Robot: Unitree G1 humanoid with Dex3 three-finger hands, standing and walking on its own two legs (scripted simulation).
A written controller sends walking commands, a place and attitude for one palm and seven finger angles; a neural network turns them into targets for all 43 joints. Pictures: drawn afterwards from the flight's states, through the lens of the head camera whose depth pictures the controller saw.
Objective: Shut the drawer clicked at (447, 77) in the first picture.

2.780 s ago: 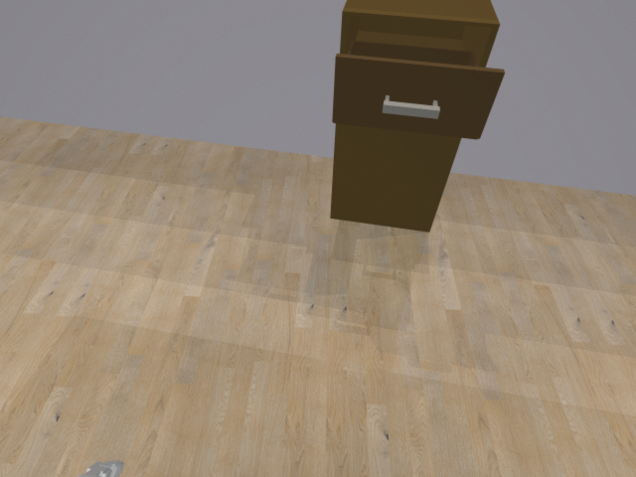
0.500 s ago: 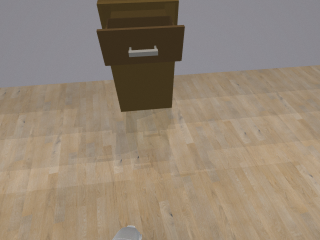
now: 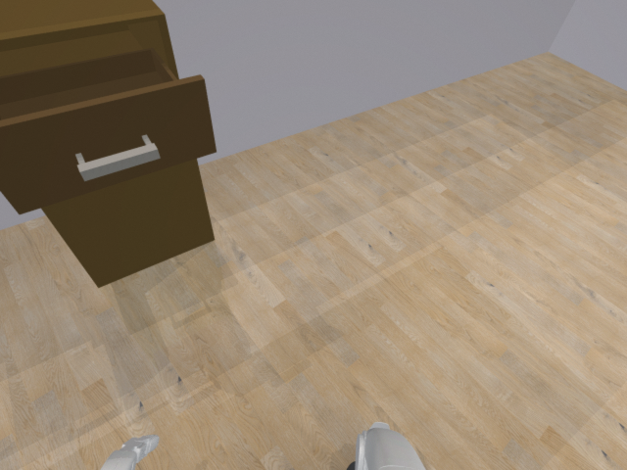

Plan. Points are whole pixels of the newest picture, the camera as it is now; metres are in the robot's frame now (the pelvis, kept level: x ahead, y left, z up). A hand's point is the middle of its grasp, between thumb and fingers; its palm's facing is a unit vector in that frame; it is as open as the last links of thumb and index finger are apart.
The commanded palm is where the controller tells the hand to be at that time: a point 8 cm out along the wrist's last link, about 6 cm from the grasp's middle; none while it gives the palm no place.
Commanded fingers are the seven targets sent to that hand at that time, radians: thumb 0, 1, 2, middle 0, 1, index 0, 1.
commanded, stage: walk to a spot facing it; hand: left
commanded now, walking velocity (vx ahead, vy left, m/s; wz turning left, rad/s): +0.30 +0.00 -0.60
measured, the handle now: (117, 155) +0.64 +0.40 -0.01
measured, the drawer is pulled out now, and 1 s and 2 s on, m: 0.30 0.30 0.30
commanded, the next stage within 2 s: turn to face it in 0.94 s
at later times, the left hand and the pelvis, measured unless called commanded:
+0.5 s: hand (222, 374) +0.29 +0.15 -0.17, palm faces -0.20 -0.95 -0.23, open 7.3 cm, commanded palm none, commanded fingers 0.00 0.90 0.90 -0.20 -0.30 -0.20 -0.30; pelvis +0.18 -0.03 -0.01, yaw -16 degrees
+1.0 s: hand (272, 286) +0.46 +0.09 -0.17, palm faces -0.54 -0.82 -0.21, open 7.4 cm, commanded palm none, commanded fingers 0.00 0.90 0.90 -0.20 -0.30 -0.20 -0.30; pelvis +0.27 -0.03 -0.01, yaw -36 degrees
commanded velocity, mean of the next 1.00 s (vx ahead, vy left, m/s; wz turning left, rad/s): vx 0.11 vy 0.00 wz -0.60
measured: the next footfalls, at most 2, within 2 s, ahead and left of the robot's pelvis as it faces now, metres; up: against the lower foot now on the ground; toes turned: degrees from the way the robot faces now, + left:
right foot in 0.18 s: +0.22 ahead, -0.12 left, +0.00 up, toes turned -12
left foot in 0.60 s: +0.35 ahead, +0.07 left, +0.00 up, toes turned -15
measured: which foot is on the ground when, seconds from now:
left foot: down 0.00-0.16, up 0.18-0.58, down 0.60-1.00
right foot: up 0.00-0.16, down 0.18-0.62, up 0.64-1.00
